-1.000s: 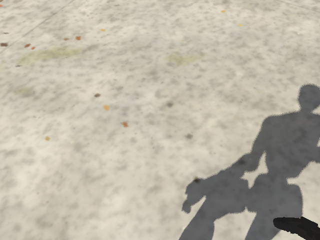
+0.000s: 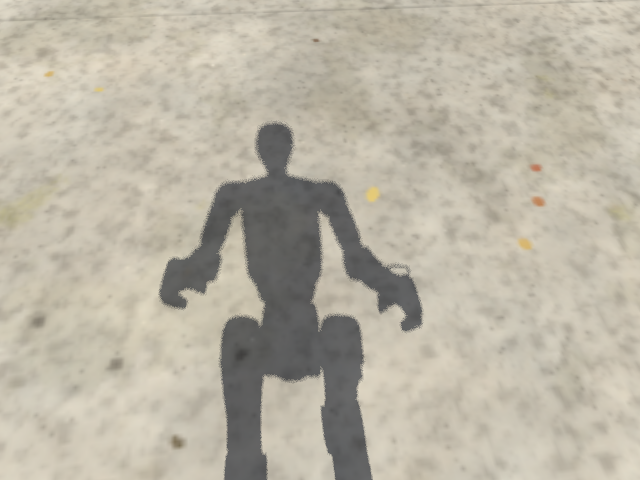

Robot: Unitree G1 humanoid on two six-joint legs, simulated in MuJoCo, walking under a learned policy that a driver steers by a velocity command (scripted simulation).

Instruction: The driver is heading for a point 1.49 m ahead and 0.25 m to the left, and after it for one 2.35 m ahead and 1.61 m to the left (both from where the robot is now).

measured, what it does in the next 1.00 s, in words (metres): walks ahead, turning left: right foot, then left foot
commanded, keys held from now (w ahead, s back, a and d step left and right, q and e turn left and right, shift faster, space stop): no key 0.18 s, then q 0.24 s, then w+q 0.52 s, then w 0.06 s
